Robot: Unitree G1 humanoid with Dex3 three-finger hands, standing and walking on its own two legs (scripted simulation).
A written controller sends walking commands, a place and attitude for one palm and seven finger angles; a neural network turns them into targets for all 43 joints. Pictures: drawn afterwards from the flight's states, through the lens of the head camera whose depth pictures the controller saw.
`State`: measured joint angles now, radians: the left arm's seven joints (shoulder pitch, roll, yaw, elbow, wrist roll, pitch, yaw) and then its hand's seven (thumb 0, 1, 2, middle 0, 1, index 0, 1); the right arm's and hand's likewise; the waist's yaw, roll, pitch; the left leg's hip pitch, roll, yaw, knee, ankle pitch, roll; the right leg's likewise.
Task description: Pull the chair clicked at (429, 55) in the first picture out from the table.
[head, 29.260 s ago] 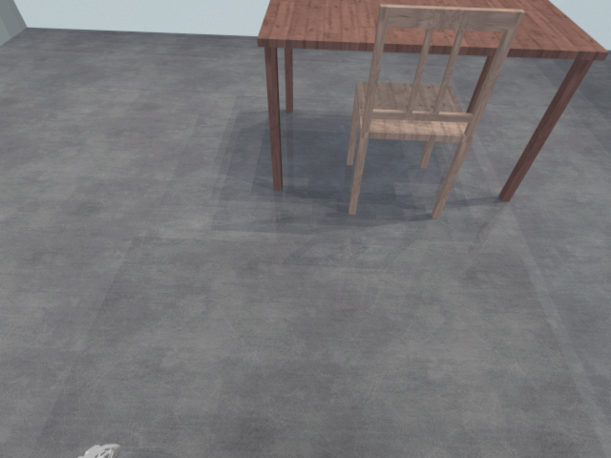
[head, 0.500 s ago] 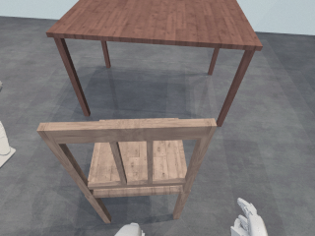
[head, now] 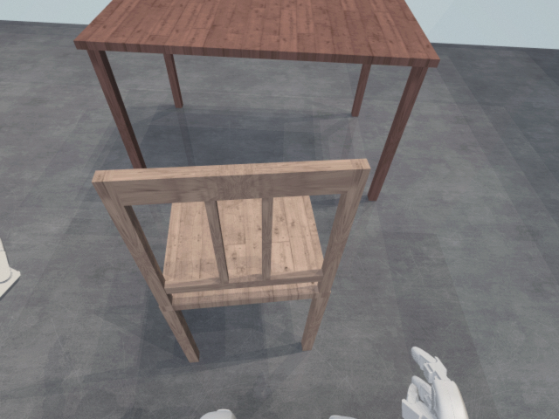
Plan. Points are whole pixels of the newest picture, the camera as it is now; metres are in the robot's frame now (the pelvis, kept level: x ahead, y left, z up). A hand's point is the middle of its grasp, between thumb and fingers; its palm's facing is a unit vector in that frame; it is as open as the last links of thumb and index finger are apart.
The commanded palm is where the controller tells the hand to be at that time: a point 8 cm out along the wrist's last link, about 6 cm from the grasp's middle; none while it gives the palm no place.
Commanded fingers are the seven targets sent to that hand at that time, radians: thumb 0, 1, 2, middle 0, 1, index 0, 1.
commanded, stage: stop stepping back and stand still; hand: left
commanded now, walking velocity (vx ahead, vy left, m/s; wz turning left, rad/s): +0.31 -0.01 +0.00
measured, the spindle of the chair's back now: (218, 244) +0.43 +0.14 -0.08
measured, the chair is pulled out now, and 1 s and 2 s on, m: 0.62 0.62 0.62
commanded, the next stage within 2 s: let the arm hang, fingers relaxed in 0.62 s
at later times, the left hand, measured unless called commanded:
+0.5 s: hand out of the picture +0.14 +0.27 +0.18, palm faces +0.42 -0.77 -0.49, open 7.4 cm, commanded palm +0.09 +0.30 +0.19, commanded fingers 0.00 0.90 0.90 -0.20 -0.30 -0.20 -0.30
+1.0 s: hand out of the picture +0.04 +0.16 -0.15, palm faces +0.08 -0.99 -0.15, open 7.0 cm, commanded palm none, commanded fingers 0.00 0.90 0.90 -0.20 -0.30 -0.20 -0.30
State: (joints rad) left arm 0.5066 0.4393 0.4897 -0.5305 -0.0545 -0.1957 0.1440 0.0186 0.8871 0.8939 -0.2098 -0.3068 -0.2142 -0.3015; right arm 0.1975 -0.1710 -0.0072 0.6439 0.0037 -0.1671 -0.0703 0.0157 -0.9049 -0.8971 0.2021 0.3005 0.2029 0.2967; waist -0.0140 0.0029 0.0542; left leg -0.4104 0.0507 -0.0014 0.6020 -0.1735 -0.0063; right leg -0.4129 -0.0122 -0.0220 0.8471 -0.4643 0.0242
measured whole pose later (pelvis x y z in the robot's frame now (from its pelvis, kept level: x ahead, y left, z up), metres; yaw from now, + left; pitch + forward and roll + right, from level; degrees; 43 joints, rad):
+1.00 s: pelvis -0.05 -0.01 +0.01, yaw +1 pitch -1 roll +0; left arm 0.28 0.12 0.03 0.81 0.00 0.05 0.03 -0.02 0.97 0.89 -0.20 -0.30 -0.21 -0.30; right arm 0.22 -0.18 0.01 0.91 -0.03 -0.01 -0.01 0.01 -0.91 -0.90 0.20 0.30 0.20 0.30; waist -0.02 -0.02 0.03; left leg -0.28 -0.01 -0.02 0.51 -0.22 0.01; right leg -0.25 -0.03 -0.05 0.51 -0.24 0.00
